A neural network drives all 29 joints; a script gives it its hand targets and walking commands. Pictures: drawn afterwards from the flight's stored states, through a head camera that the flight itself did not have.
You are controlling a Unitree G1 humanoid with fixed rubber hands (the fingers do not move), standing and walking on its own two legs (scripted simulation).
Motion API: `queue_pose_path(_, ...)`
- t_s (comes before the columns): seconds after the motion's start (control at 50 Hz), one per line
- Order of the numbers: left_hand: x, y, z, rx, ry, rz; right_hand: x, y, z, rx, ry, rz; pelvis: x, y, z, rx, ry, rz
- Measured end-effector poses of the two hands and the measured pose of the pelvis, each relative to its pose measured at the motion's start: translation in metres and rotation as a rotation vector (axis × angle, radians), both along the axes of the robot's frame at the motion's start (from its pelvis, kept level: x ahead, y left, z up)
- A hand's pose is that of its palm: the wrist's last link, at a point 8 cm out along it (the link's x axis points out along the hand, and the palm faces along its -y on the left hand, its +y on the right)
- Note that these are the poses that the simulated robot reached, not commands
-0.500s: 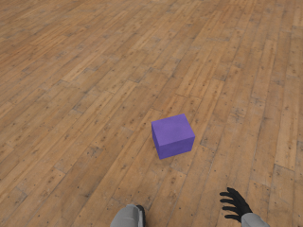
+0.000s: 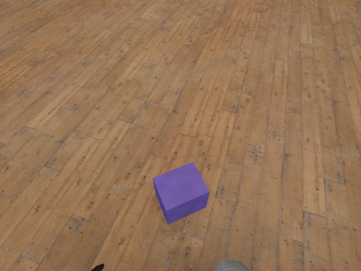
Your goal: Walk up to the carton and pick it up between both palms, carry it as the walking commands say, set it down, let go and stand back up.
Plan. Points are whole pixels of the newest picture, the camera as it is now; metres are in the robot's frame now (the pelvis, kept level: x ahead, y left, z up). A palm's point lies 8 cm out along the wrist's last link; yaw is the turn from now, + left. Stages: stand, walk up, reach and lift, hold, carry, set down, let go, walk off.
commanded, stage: walk up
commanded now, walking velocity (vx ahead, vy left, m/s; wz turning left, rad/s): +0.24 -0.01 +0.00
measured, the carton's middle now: (180, 193) +0.58 -0.02 -0.68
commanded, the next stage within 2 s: none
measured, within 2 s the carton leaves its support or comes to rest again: neither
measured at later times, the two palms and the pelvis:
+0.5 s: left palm out of the picture +0.09 +0.19 -0.15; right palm out of the picture +0.08 -0.26 -0.14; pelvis +0.06 -0.02 +0.00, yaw +0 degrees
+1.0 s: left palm out of the picture +0.12 +0.18 -0.14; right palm out of the picture +0.05 -0.36 -0.11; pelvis +0.09 -0.08 +0.00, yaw +7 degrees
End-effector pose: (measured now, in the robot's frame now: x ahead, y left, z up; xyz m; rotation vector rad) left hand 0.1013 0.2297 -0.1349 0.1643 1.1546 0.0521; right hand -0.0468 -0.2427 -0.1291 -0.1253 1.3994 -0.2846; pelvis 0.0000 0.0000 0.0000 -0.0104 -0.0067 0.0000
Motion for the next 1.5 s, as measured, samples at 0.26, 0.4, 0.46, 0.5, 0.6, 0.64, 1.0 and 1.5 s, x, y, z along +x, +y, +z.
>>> queue_pose_path(0.26, -0.004, -0.034, 0.013, 0.107, 0.071, 0.102, 0.115, -0.028, -0.026, 0.086, -0.067, 0.087, 0.047, -0.039, 0.001, 0.033, -0.001, -0.001)
queue_pose_path(0.4, -0.013, -0.037, -0.011, 0.048, 0.134, 0.112, 0.137, -0.023, -0.021, 0.033, -0.101, 0.101, 0.055, -0.030, -0.006, -0.010, -0.011, -0.002)
queue_pose_path(0.46, -0.014, -0.038, -0.015, 0.019, 0.145, 0.116, 0.133, -0.017, -0.013, 0.026, -0.097, 0.096, 0.057, -0.027, -0.003, 0.002, -0.022, -0.007)
queue_pose_path(0.5, -0.015, -0.037, -0.016, 0.007, 0.152, 0.116, 0.130, -0.014, -0.010, 0.024, -0.091, 0.092, 0.059, -0.025, -0.002, 0.004, -0.025, -0.007)
queue_pose_path(0.6, -0.026, -0.032, -0.017, 0.006, 0.187, 0.117, 0.121, -0.005, -0.010, 0.032, -0.066, 0.076, 0.062, -0.020, 0.000, 0.005, -0.028, -0.007)
queue_pose_path(0.64, -0.032, -0.030, -0.016, 0.011, 0.205, 0.119, 0.117, -0.001, -0.011, 0.041, -0.055, 0.070, 0.062, -0.019, 0.000, 0.005, -0.029, -0.008)
queue_pose_path(1.0, 0.020, -0.050, -0.002, 0.051, 0.093, 0.150, 0.100, -0.117, 0.014, -0.099, 0.110, 0.113, 0.088, -0.082, 0.003, -0.038, 0.041, 0.130)
queue_pose_path(1.5, -0.059, -0.155, 0.017, 0.091, 0.433, 0.498, 0.447, -0.062, -0.012, 0.124, -0.249, 0.482, 0.201, -0.126, -0.004, 0.052, 0.040, 0.230)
